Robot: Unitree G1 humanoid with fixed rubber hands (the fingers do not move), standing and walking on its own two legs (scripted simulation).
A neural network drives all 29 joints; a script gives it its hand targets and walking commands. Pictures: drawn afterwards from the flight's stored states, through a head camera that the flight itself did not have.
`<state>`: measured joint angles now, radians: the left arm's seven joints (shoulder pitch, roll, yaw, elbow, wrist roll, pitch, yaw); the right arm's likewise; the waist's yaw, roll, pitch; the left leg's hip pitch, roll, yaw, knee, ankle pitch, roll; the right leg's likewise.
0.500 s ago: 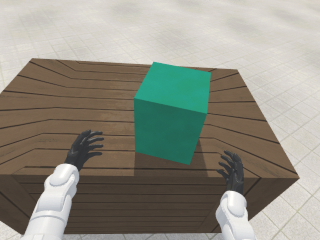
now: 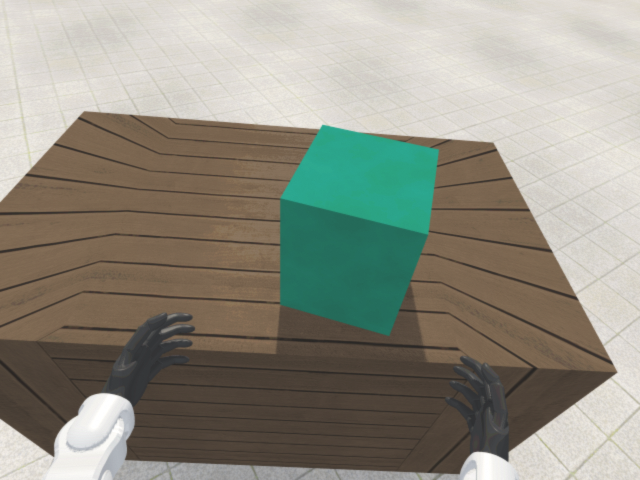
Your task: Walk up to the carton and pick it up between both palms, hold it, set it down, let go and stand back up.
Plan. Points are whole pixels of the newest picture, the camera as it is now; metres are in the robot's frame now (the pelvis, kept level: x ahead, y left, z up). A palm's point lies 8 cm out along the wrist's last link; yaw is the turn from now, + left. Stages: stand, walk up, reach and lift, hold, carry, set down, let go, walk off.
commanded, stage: set down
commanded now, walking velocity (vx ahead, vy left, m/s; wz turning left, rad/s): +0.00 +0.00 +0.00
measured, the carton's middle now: (355, 230) +0.52 -0.04 +0.01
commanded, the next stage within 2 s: none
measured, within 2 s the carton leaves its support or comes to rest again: neither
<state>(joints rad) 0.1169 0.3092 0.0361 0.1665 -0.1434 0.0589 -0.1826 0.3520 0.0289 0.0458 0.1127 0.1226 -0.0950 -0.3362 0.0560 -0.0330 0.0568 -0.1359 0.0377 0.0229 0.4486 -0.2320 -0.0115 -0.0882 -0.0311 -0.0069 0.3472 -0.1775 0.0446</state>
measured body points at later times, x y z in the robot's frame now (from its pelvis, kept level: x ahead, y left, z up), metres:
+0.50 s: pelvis +0.03 -0.01 +0.00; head +0.04 +0.01 +0.45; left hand +0.22 +0.23 -0.01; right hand +0.21 -0.18 -0.02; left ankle +0.01 +0.12 -0.74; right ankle +0.01 -0.15 -0.74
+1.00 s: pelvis +0.03 -0.01 +0.00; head +0.04 +0.00 +0.45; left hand +0.21 +0.24 -0.04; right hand +0.20 -0.19 -0.05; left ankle +0.01 +0.12 -0.74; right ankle +0.01 -0.15 -0.74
